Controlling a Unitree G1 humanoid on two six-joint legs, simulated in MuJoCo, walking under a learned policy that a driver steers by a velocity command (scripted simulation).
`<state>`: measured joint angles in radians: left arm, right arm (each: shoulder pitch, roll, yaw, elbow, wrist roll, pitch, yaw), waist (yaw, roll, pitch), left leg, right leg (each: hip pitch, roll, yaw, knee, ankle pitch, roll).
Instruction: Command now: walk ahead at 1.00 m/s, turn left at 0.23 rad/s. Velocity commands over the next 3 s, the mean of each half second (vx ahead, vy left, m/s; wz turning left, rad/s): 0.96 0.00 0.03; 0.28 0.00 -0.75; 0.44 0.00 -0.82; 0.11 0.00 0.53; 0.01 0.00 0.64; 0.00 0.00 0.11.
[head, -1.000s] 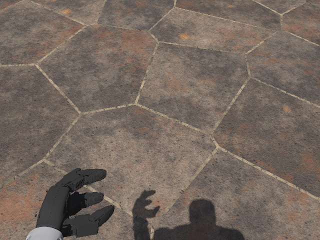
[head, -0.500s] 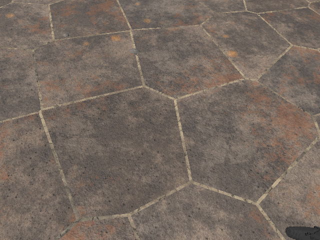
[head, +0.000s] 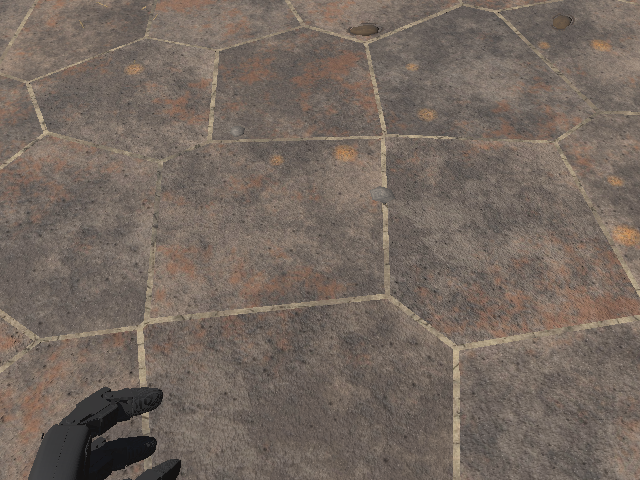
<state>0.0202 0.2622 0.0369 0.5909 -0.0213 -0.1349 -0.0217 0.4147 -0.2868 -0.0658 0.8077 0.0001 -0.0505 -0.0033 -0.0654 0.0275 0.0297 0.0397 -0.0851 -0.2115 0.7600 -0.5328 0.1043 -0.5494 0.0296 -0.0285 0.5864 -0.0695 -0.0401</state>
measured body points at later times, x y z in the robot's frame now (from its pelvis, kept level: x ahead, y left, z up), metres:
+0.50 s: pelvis +0.46 +0.00 +0.00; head +0.50 +0.00 +0.45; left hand +0.39 +0.24 -0.14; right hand +0.74 -0.20 -0.04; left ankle +0.62 +0.10 -0.71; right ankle +0.17 -0.12 -0.64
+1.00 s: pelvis +0.70 -0.05 +0.01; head +0.75 -0.09 +0.46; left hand +0.94 +0.17 -0.07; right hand +0.79 -0.37 -0.09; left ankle +0.69 +0.12 -0.62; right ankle +0.78 -0.15 -0.71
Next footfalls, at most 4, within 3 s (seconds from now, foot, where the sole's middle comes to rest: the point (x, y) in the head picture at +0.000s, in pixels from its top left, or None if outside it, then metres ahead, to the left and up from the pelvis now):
0.46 left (264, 390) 0.66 0.10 -0.74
0.88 right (381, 320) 0.82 -0.17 -0.74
1.28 left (303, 276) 0.95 0.01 -0.74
1.64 right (441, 290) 0.89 -0.32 -0.74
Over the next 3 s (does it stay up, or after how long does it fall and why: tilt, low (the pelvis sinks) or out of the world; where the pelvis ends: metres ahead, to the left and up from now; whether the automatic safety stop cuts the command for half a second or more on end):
stays up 1.02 -0.21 0.03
